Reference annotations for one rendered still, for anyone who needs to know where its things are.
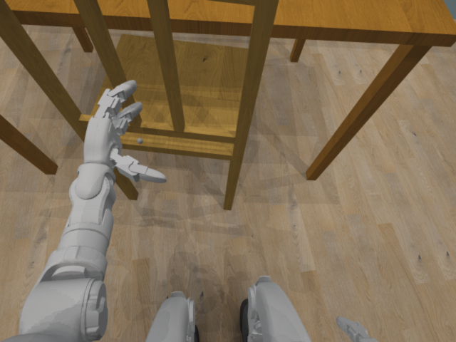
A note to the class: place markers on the robot right shin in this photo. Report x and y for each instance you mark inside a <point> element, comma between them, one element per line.
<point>255,332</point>

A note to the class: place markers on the robot left forearm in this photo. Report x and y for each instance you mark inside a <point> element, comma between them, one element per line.
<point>82,249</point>

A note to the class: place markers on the left robot hand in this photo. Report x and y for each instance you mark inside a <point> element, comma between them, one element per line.
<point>104,130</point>

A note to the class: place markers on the robot right thigh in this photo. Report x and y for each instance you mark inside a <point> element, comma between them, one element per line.
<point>279,320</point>

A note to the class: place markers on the robot left upper arm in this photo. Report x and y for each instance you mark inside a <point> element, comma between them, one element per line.
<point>71,310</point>

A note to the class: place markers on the right robot hand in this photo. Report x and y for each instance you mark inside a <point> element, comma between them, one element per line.
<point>356,331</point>

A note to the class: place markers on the chair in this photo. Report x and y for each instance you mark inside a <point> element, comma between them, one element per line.
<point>197,98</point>

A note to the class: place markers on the table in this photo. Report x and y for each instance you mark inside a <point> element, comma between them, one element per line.
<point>416,25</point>

